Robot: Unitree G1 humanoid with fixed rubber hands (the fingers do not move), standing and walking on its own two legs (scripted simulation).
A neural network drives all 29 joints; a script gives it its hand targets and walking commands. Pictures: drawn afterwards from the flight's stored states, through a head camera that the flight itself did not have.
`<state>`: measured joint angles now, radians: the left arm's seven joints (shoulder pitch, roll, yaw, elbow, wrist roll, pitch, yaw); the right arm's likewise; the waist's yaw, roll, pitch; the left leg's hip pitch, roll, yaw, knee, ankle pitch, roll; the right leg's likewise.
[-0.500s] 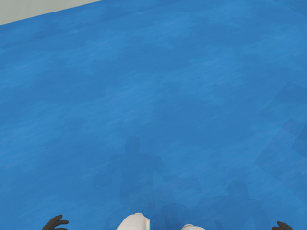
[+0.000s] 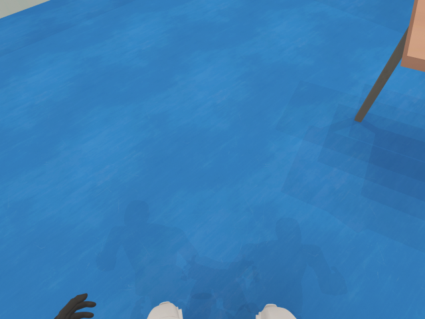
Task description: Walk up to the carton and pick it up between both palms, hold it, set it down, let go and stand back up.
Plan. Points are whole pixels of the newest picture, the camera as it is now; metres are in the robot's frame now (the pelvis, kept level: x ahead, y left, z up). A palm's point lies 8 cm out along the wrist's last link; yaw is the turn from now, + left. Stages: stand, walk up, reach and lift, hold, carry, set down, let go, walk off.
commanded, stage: walk up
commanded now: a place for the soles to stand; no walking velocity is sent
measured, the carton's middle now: out of the picture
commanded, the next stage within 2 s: none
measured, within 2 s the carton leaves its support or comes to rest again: neither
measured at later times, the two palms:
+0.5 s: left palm (108, 290) +0.18 +0.25 -0.11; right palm out of the picture +0.05 -0.38 -0.06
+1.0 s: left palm (186, 233) +0.29 +0.10 -0.07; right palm out of the picture +0.08 -0.51 -0.08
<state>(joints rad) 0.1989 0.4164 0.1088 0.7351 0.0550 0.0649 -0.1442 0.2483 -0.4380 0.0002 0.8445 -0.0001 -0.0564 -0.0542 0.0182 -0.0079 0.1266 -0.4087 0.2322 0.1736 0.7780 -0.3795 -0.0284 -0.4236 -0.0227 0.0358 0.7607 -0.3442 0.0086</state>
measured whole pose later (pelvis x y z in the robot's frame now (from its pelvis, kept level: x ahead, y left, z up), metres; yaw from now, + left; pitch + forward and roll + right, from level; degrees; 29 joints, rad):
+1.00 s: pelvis +0.09 -0.17 +0.01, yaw -20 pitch -3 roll +2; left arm 0.20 0.42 0.10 0.76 0.05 0.03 -0.10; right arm 0.24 -0.44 0.00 0.85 0.00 -0.07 -0.05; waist 0.05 -0.04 0.10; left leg -0.42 0.12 0.13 1.04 -0.49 0.00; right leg -0.29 0.05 0.04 0.72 -0.36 -0.07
